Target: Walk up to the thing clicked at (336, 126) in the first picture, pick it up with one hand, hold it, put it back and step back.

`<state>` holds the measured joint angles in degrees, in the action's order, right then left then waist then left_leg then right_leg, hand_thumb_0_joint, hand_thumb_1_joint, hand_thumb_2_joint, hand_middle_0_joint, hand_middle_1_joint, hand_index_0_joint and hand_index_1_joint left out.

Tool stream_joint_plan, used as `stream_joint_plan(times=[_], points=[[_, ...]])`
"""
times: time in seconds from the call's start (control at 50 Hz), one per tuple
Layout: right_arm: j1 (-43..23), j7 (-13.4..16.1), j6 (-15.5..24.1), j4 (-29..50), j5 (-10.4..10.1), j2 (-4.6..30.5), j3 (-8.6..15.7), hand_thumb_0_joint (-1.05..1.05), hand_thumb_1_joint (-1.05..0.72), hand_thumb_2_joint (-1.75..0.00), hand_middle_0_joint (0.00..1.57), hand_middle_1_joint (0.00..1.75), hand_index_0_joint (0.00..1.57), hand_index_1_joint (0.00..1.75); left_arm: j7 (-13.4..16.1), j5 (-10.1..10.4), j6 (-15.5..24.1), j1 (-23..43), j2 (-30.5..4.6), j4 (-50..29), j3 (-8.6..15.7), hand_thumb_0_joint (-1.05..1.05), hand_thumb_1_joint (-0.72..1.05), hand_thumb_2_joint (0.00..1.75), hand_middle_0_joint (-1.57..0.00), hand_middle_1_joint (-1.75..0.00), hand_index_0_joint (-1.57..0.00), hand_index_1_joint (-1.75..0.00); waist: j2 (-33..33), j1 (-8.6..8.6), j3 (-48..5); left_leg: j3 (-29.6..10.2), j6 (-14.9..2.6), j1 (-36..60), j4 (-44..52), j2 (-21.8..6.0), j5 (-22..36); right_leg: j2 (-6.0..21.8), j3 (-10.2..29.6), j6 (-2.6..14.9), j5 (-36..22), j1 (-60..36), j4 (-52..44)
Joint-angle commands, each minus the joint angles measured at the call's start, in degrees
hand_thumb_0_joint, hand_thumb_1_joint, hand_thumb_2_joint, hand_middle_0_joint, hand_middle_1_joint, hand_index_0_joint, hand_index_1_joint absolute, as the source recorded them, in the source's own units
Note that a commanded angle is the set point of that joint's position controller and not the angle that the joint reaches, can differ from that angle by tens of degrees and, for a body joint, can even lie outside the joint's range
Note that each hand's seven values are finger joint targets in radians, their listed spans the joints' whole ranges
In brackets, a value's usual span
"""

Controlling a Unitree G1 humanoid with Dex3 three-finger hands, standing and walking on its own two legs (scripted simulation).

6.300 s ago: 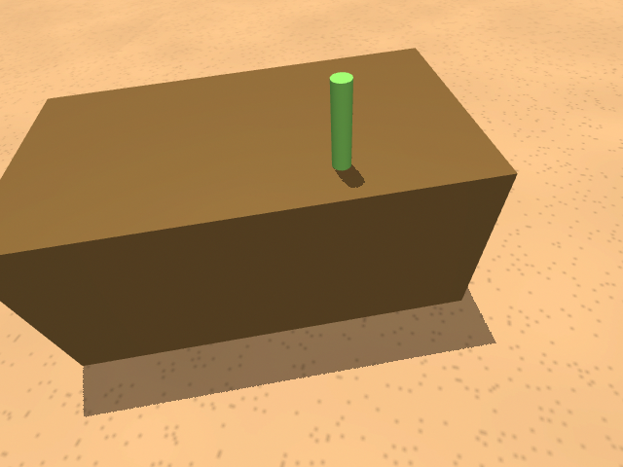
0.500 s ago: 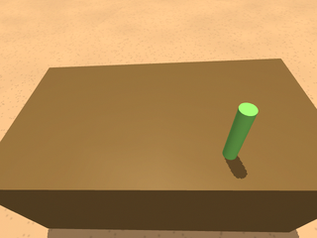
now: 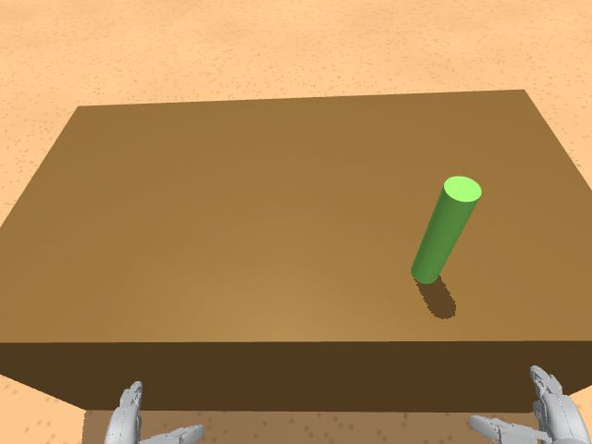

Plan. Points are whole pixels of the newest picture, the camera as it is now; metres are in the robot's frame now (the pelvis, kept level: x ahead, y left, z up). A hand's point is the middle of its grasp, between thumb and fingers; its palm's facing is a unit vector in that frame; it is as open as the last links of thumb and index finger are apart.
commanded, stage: rise first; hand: right
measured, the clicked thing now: (440, 236) +0.45 -0.21 -0.05
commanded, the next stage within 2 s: go down in 0.90 s
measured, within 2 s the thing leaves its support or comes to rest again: neither
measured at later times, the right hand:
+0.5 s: hand (537, 413) +0.18 -0.26 -0.06, palm faces +0.24 +0.91 -0.34, open 17.3 cm
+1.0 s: hand (550, 411) +0.17 -0.26 -0.02, palm faces +0.26 +0.91 -0.33, open 17.3 cm
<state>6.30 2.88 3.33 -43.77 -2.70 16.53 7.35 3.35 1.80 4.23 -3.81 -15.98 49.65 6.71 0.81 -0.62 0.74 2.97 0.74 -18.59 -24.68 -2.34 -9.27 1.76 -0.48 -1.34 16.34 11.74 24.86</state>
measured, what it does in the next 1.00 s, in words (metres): stands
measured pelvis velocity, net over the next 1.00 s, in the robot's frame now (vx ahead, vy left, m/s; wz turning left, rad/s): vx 0.00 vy -0.01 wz -0.01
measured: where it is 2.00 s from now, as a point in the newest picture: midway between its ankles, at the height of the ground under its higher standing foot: outside the picture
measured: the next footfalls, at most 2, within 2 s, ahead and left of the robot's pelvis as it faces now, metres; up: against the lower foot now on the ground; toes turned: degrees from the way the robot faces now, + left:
none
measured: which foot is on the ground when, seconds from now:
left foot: down 0.00-1.00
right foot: down 0.00-1.00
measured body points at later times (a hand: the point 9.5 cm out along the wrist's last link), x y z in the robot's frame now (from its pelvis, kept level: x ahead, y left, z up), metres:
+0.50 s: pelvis +0.01 -0.01 +0.00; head +0.01 +0.00 +0.45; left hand +0.17 +0.25 -0.09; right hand +0.16 -0.31 -0.03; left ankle +0.03 +0.13 -0.74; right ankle -0.04 -0.13 -0.74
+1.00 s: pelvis +0.00 -0.01 +0.00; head +0.00 +0.00 +0.45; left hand +0.16 +0.26 -0.09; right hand +0.15 -0.30 +0.00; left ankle +0.03 +0.13 -0.74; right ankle -0.04 -0.13 -0.74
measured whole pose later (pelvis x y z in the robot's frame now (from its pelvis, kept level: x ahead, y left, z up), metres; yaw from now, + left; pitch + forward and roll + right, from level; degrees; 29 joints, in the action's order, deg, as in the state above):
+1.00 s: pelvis +0.00 -0.01 +0.00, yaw -1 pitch -3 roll +0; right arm 21.6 2.7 5.2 -12.4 -2.2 15.6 9.4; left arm 3.3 0.3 5.5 -11.7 -13.9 39.3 6.3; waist 1.6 -1.7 2.3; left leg 3.4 1.4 -9.9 -21.3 -2.8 -8.4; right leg 1.2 -0.1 -0.7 15.5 3.5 21.8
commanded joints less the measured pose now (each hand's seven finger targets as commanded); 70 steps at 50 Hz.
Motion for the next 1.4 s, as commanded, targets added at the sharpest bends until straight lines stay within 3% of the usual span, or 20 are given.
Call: stream_joint_plan(times=[0.0,0.08,0.44,0.52,0.6,0.86,0.9,0.92,0.94,0.96,0.98,1.0,1.02,1.04,1.06,1.08,1.1,1.22,1.28,1.38], points=[[-2.73,0.96,1.01,13.04,0.08,10.31,2.91,0.00,0.31,-0.09,0.05,0.05,0.06,0.05,1.22,0.14,1.35,1.96,-7.96,-7.87,2.41,0.00,-0.35,0.08,-0.06,-0.06,-0.06,-0.05,0.75,0.39,-9.47,0.96,-0.76,11.28,2.20,1.58,10.69,-1.59,-1.79,1.33,-15.20,1.54,-3.66],[1.53,1.65,1.17,16.19,0.68,10.76,3.36,0.00,0.46,-0.06,0.05,0.06,0.05,0.06,1.86,-0.17,2.17,2.24,-8.18,-11.33,2.22,0.00,-0.51,0.05,-0.06,-0.07,-0.07,-0.06,-0.64,-0.44,-8.62,1.50,-1.02,11.80,2.63,1.78,7.97,-1.25,-1.15,1.42,-13.31,0.99,-4.87],[7.90,1.73,2.50,30.49,0.68,9.73,5.20,0.00,0.56,-0.05,0.04,0.06,0.05,0.06,1.35,-0.35,2.97,-4.97,-4.04,-19.13,-0.73,0.00,-0.53,0.05,-0.06,-0.06,-0.06,-0.06,1.15,-0.76,-5.03,2.09,-1.00,14.76,4.34,1.61,9.81,-1.38,-1.56,1.23,-16.14,-2.62,-6.61],[7.48,1.78,2.54,32.94,0.52,10.90,6.36,0.00,0.56,-0.05,0.04,0.06,0.05,0.06,1.75,-0.61,3.35,-3.93,-8.31,-20.73,2.71,0.00,-0.53,0.06,-0.06,-0.06,-0.06,-0.06,0.91,-0.43,-4.52,2.18,-0.92,14.84,4.78,1.53,9.31,-1.40,-1.41,1.28,-15.45,-2.89,-6.94],[9.35,1.42,3.03,35.10,0.49,8.89,5.32,0.00,0.55,-0.05,0.05,0.06,0.05,0.06,1.03,-0.48,3.24,-4.90,-4.01,-19.07,0.15,0.00,-0.54,0.06,-0.06,-0.06,-0.06,-0.06,1.33,-0.99,-3.06,2.18,-1.03,15.05,5.10,1.47,8.57,-1.33,-1.42,1.34,-14.88,-2.80,-7.23],[10.67,1.11,4.91,41.11,0.61,10.47,7.16,0.00,0.54,-0.06,0.05,0.06,0.05,0.06,0.97,-0.86,4.27,-2.85,-7.90,-20.43,4.14,0.00,-0.55,0.08,-0.06,-0.06,-0.05,-0.06,1.21,-0.82,-4.28,2.32,-1.06,16.27,5.39,1.36,8.25,-1.53,-1.38,1.33,-14.54,-3.77,-7.50],[11.41,0.05,5.39,46.33,0.58,4.65,4.53,0.00,0.51,-0.06,0.05,0.06,0.05,0.06,0.08,-2.14,4.36,-1.48,-4.55,-20.07,0.90,0.00,-0.57,0.09,-0.06,-0.06,-0.05,-0.07,0.39,-0.47,-4.89,2.09,-0.97,14.36,4.41,1.87,8.77,-1.48,-0.49,1.72,-14.21,-2.54,-6.19],[11.54,0.81,4.91,38.32,0.59,11.52,8.62,0.00,0.45,-0.07,0.04,0.06,0.05,0.06,0.60,-0.44,4.22,-4.94,-5.35,-17.47,2.40,0.00,-0.49,0.01,-0.06,-0.06,-0.08,-0.04,0.53,-1.36,-1.46,2.34,-0.98,15.40,5.76,1.40,7.00,-1.51,-1.33,1.60,-13.08,-2.17,-7.64],[13.13,-0.04,5.56,43.36,0.63,5.89,6.83,0.00,0.50,-0.07,0.05,0.06,0.05,0.06,-0.40,-1.96,4.06,-1.43,-2.26,-16.67,-0.12,0.00,-0.57,0.09,-0.06,-0.06,-0.05,-0.07,2.44,-1.18,-3.10,1.93,-1.09,14.21,4.55,1.79,6.59,-1.72,-0.48,1.59,-11.82,-0.78,-6.38],[8.04,0.88,5.60,40.49,0.59,13.77,10.61,0.00,0.45,-0.07,0.04,0.06,0.05,0.06,0.60,-0.70,4.28,-2.49,-6.66,-18.26,3.22,0.00,-0.49,0.01,-0.06,-0.06,-0.08,-0.04,0.75,-1.22,-2.61,2.20,-0.88,15.29,5.89,1.30,5.01,-1.65,-1.28,1.64,-10.96,-1.72,-7.61],[10.50,-0.19,6.43,45.59,0.52,7.16,8.01,0.00,0.50,-0.06,0.05,0.06,0.05,0.06,-0.32,-2.09,4.11,-0.44,-4.26,-17.63,1.47,0.00,-0.57,0.09,-0.06,-0.06,-0.05,-0.07,1.69,-0.64,-3.85,1.86,-0.98,13.58,4.61,1.79,4.74,-1.72,-0.40,1.69,-9.72,-0.58,-6.55],[9.73,0.61,5.67,38.21,0.67,13.29,10.66,0.00,0.43,-0.08,0.04,0.06,0.05,0.06,0.56,-0.81,4.16,-3.53,-6.77,-16.82,3.71,0.00,-0.49,0.01,-0.06,-0.06,-0.08,-0.04,0.55,-0.70,-2.05,2.08,-0.78,14.66,6.11,1.21,4.04,-1.81,-1.40,1.90,-9.60,-1.34,-7.81],[10.83,-0.59,6.54,44.94,0.16,5.96,6.93,0.00,0.50,-0.06,0.05,0.06,0.05,0.06,-0.39,-2.28,4.08,-0.78,-4.34,-16.60,1.09,0.00,-0.57,0.09,-0.06,-0.06,-0.05,-0.07,1.10,-0.05,-3.21,1.89,-0.97,13.10,4.74,1.91,3.78,-1.71,-0.39,1.79,-8.60,-0.27,-6.59],[8.74,0.46,6.10,38.59,0.46,13.38,11.23,0.00,0.43,-0.07,0.04,0.06,0.05,0.06,0.55,-0.76,4.46,-3.18,-6.48,-17.16,3.37,0.00,-0.49,0.01,-0.06,-0.06,-0.08,-0.04,0.19,-0.76,-1.75,2.21,-0.74,14.40,6.03,1.20,3.13,-1.80,-1.22,1.94,-8.63,-0.96,-7.68],[11.03,-0.55,7.12,44.49,0.09,6.65,8.36,0.00,0.49,-0.06,0.05,0.06,0.05,0.06,-0.23,-2.30,4.34,-0.78,-4.94,-16.77,1.93,0.00,-0.57,0.08,-0.06,-0.06,-0.05,-0.07,0.81,-0.23,-4.15,1.86,-0.90,13.39,4.30,1.74,4.27,-1.85,-0.34,1.81,-9.11,-0.54,-5.98],[9.64,0.45,6.44,37.67,0.61,13.90,11.83,0.00,0.43,-0.08,0.04,0.06,0.05,0.06,0.70,-0.91,4.55,-2.59,-7.18,-17.85,4.00,0.00,-0.50,0.00,-0.06,-0.06,-0.08,-0.04,-0.45,-0.98,-3.94,2.12,-0.63,15.14,5.59,0.93,4.92,-2.08,-1.35,1.97,-10.57,-1.97,-6.95],[9.94,-0.69,7.49,44.78,0.13,6.18,7.81,0.00,0.51,-0.05,0.04,0.05,0.05,0.05,-0.11,-2.46,4.51,-0.52,-5.32,-17.41,1.99,0.00,-0.54,0.04,-0.05,-0.05,-0.05,-0.05,0.47,0.11,-5.14,1.73,-0.74,13.27,3.97,1.58,5.94,-1.98,-0.41,1.81,-10.64,-1.52,-5.48],[-4.02,-2.97,10.17,36.87,-1.90,13.50,15.24,0.00,0.52,-0.05,0.04,0.05,0.05,0.05,0.98,-2.08,5.32,1.04,-8.34,-16.87,5.31,0.00,-0.54,0.04,-0.06,-0.05,-0.05,-0.05,-2.12,2.19,-4.21,1.01,-0.18,9.52,4.02,0.97,0.76,-2.30,-0.01,2.65,-4.30,0.68,-4.50],[-9.53,-6.43,12.66,30.96,-3.87,15.38,16.71,0.00,0.53,-0.04,0.05,0.05,0.06,0.05,1.26,-1.46,5.82,0.02,-3.96,-14.99,0.95,0.00,-0.54,0.03,-0.05,-0.05,-0.05,-0.04,-1.80,1.76,-4.74,0.61,-0.13,8.88,3.29,0.68,-1.04,-2.45,0.42,2.83,-2.32,3.16,-3.33],[-16.55,-13.28,15.44,21.08,-6.96,21.59,20.32,0.00,0.55,-0.03,0.05,0.05,0.06,0.05,2.46,-0.92,6.21,-0.54,-4.53,-12.69,-0.42,0.00,-0.54,0.03,-0.05,-0.04,-0.05,-0.04,4.15,1.21,-8.77,-0.07,-0.58,8.39,-0.03,0.27,3.17,-2.75,0.73,2.07,-5.77,4.66,-0.52]])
